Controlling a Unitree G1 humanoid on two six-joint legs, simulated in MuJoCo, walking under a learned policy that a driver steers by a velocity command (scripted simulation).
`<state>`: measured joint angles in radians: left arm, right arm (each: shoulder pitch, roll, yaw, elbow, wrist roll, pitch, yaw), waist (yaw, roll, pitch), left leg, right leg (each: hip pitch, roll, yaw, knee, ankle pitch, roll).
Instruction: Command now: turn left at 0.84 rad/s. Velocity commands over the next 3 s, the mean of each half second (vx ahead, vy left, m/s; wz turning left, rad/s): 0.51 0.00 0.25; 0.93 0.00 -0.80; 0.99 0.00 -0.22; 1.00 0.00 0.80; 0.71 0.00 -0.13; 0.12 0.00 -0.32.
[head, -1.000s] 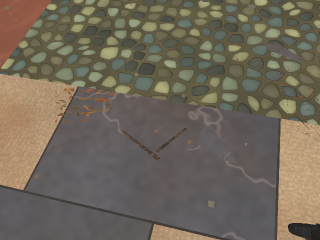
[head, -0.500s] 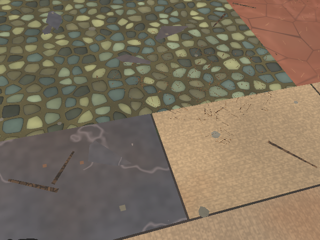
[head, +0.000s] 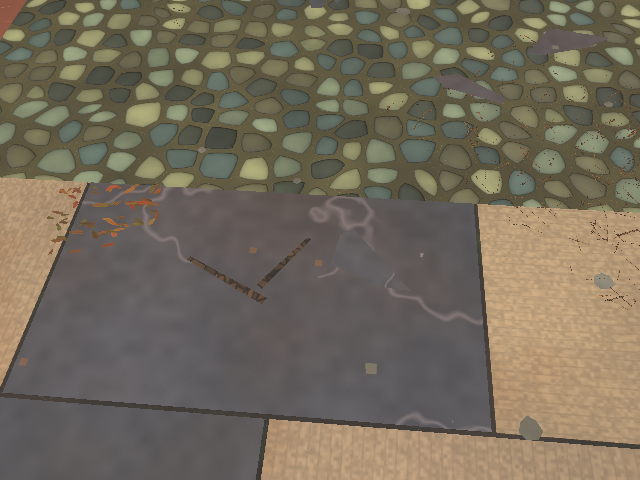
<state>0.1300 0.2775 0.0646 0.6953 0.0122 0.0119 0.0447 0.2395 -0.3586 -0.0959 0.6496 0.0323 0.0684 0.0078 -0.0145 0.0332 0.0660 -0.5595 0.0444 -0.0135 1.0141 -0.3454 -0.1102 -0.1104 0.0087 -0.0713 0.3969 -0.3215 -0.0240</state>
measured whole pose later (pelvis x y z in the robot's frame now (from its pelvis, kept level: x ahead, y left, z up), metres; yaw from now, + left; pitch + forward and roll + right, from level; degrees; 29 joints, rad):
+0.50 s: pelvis +0.18 +0.13 -0.01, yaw +5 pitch +0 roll +0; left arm 0.25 0.32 0.05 0.77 -0.05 -0.06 -0.05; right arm 0.44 -0.27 -0.04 0.70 -0.02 -0.09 0.00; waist -0.04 -0.04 0.02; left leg 0.13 -0.05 0.20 0.24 -0.39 0.06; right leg -0.78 -0.07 0.07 1.05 0.03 -0.02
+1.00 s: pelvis +0.58 +0.18 +0.00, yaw -20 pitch +1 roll +0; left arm 0.41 0.25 0.05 0.73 -0.05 -0.06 0.02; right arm 0.02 -0.25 0.01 0.50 0.01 -0.13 -0.01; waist 0.11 0.02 0.03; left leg -0.64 0.07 -0.21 0.64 -0.03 -0.10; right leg -0.09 0.15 0.25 0.47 -0.37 -0.11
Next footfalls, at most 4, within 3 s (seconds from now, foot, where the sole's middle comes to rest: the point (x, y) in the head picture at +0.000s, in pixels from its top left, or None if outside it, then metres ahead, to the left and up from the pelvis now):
0.22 left None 0.06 0.17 -0.78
0.68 right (286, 445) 0.50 0.11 -0.78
1.08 left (223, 286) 0.89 0.27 -0.78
1.50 right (396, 228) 1.06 -0.16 -0.78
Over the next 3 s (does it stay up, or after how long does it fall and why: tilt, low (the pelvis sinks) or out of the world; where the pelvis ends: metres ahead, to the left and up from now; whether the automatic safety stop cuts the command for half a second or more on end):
stays up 1.95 -0.03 -0.01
